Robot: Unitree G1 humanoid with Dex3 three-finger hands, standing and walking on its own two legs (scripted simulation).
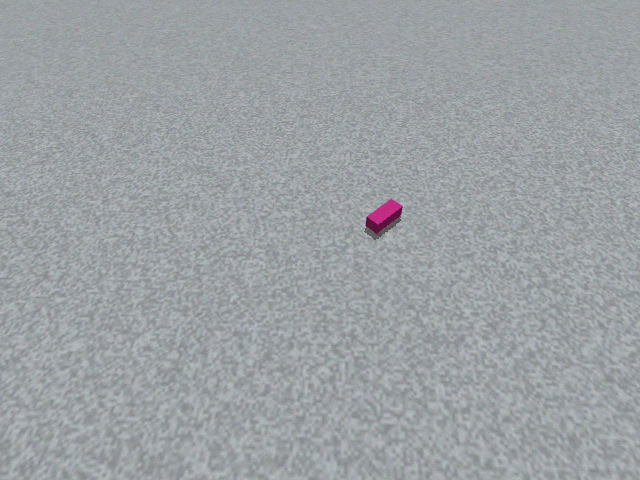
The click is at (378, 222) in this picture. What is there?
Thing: lying carton
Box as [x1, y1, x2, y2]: [366, 199, 402, 233]
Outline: 392,199 387,201 366,217 366,225 376,233 400,215 402,206
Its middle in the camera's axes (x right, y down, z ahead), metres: +0.27 -0.08 +1.70
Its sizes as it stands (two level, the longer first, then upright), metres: 0.164 0.066 0.058
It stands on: the floor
